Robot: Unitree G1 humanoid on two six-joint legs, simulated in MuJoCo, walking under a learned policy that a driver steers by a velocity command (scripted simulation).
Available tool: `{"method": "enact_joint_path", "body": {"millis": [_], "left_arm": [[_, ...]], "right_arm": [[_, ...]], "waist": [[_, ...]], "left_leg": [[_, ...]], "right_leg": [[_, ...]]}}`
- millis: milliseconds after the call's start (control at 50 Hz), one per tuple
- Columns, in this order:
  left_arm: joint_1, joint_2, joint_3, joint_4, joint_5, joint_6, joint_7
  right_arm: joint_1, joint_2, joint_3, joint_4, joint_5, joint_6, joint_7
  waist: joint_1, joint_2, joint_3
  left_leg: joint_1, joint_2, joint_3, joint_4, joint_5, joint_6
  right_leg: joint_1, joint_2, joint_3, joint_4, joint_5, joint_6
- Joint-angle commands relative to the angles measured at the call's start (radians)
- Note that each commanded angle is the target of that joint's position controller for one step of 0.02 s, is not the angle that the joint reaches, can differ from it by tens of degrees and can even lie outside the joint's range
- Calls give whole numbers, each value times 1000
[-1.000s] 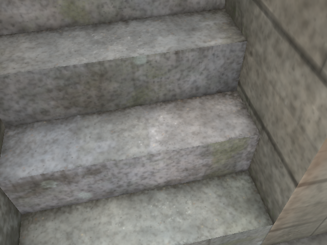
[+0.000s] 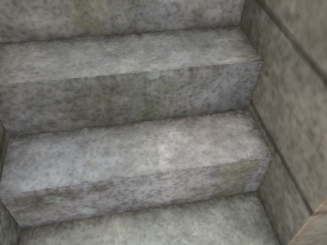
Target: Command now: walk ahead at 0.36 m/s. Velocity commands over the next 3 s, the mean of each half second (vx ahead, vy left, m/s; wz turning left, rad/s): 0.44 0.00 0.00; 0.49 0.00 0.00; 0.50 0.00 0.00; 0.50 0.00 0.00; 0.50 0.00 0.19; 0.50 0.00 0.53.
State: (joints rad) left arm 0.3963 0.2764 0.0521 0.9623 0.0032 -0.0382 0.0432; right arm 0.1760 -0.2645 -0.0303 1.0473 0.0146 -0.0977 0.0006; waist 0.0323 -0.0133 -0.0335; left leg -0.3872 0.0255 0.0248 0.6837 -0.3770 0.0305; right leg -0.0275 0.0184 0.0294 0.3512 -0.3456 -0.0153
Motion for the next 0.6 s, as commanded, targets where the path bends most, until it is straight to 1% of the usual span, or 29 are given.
{"method": "enact_joint_path", "body": {"millis": [20,40,60,80,100,120,140,160,180,200,220,240,260,280,300,320,340,360,380,420,440,460,480,500,520,540,560,580,600], "left_arm": [[-71,178,41,-89,-11,-14,0],[-74,157,31,-95,-5,-20,-6],[-99,111,13,-113,4,-28,-10],[-88,11,-21,-159,32,-45,-13],[-10,31,-15,-131,4,-54,-11],[-23,91,-7,-134,-13,-62,-14],[-75,125,3,-142,-13,-65,-15],[-91,116,8,-131,-7,-64,-9],[-83,109,12,-130,6,-58,-6],[-64,65,2,-120,18,-53,-9],[-56,45,-2,-118,21,-48,-10],[-46,23,-8,-110,18,-38,-13],[-71,19,-16,-121,11,-34,-11],[-119,12,-22,-141,11,-32,-7],[-149,-6,-32,-151,10,-28,-6],[-184,-5,-36,-166,8,-27,-6],[-163,-7,-38,-153,3,-19,0],[-109,2,-38,-132,5,-12,0],[-116,20,-31,-132,6,-7,1],[-167,23,-25,-160,16,-10,3],[-155,19,-22,-166,20,-15,4],[-116,23,-15,-163,18,-18,5],[-33,19,-5,-140,12,-22,4],[79,36,12,-101,10,-21,5],[205,105,22,-46,21,-14,5],[178,118,6,-50,63,-22,-13],[137,151,23,-58,56,-27,-11],[67,91,16,-69,30,-11,-9],[27,31,-3,-64,18,-4,-12]], "right_arm": [[3,-60,-13,-42,3,-38,14],[97,-92,-33,-19,-4,-38,9],[231,-166,-61,0,-11,-41,4],[368,-294,-90,20,-21,-39,2],[343,-258,-79,24,-39,-52,9],[225,-194,-65,-15,-28,-60,12],[122,-130,-49,-55,-25,-55,12],[84,-103,-38,-77,-33,-46,8],[72,-101,-33,-84,-37,-43,5],[89,-129,-39,-77,-41,-39,7],[99,-132,-38,-73,-41,-34,6],[107,-120,-34,-74,-43,-24,6],[118,-130,-36,-79,-36,-19,3],[115,-139,-38,-89,-31,-18,-2],[122,-140,-38,-90,-27,-12,-6],[130,-151,-41,-99,-26,-9,-10],[139,-158,-44,-100,-30,-1,-9],[143,-153,-42,-104,-30,4,-4],[128,-143,-37,-118,-31,6,-2],[121,-140,-31,-133,-33,3,5],[111,-153,-33,-139,-31,5,4],[84,-155,-33,-151,-22,9,1],[50,-146,-32,-161,-9,15,0],[0,-122,-21,-173,-1,10,4],[-71,-30,7,-221,-22,-7,16],[97,63,26,-180,-13,-23,26],[273,-16,7,-153,12,-19,31],[184,-71,-3,-192,27,-3,23],[30,-32,10,-253,32,13,18]], "waist": [[-68,-80,82],[-109,-64,39],[-174,34,-26],[-173,327,-93],[-129,259,-124],[-91,151,-33],[-69,87,20],[-56,56,37],[-36,44,28],[-21,37,13],[-10,42,13],[-6,69,11],[-9,80,28],[-16,77,40],[-23,90,26],[-31,91,26],[-25,130,11],[-13,145,-11],[-5,150,-5],[2,138,2],[19,146,-17],[50,151,-40],[102,141,-62],[162,109,-63],[175,-139,-61],[48,-195,-74],[-17,-203,-82],[-8,-118,43],[5,-48,164]], "left_leg": [[139,-63,82,-153,189,3],[281,-97,84,-196,212,16],[446,10,-78,-271,231,66],[625,275,-504,-419,299,214],[591,363,-717,-493,199,321],[512,351,-599,-480,139,303],[420,290,-449,-477,189,250],[372,260,-366,-481,325,215],[323,233,-287,-483,502,194],[280,205,-217,-489,614,193],[253,181,-160,-485,699,191],[238,163,-119,-468,779,195],[206,149,-92,-476,782,198],[187,145,-87,-481,766,191],[218,156,-95,-472,785,186],[239,170,-107,-474,784,181],[253,179,-108,-460,772,187],[228,180,-100,-445,779,206],[204,169,-87,-418,875,208],[252,183,-97,-328,1148,205],[307,188,-103,-267,1282,202],[351,187,-105,-192,1356,196],[352,161,-92,-76,1319,177],[246,86,-66,130,1172,133],[-98,-57,-31,567,284,66],[-275,-121,-156,931,-162,37],[-364,-135,-213,1071,-211,16],[-538,-89,-170,1178,-235,-14],[-715,-56,-143,1263,-229,-29]], "right_leg": [[-169,-196,124,-62,359,-144],[-228,-144,76,63,491,-113],[-341,-76,15,311,478,-51],[-611,60,-54,660,-44,26],[-679,49,76,897,-224,18],[-741,-25,105,941,-148,-13],[-726,-82,78,920,-52,-21],[-701,-105,56,904,1,-15],[-639,-122,49,869,41,-3],[-580,-114,22,843,71,11],[-548,-107,-2,787,92,23],[-530,-89,-43,763,84,40],[-508,-81,-63,713,81,51],[-494,-77,-70,642,99,57],[-489,-71,-80,614,99,59],[-498,-70,-75,571,113,56],[-477,-59,-94,583,87,51],[-410,-40,-117,607,65,40],[-363,-21,-131,588,59,23],[-341,10,-141,486,34,-16],[-325,17,-138,412,27,-38],[-283,20,-134,288,64,-64],[-185,28,-143,87,194,-91],[-39,6,-82,-74,329,-120],[173,-210,214,-94,794,-190],[146,-358,385,47,1209,-311],[87,-450,455,-45,776,-458],[45,-417,432,-132,282,-425],[-6,-381,401,-191,-52,-347]]}}
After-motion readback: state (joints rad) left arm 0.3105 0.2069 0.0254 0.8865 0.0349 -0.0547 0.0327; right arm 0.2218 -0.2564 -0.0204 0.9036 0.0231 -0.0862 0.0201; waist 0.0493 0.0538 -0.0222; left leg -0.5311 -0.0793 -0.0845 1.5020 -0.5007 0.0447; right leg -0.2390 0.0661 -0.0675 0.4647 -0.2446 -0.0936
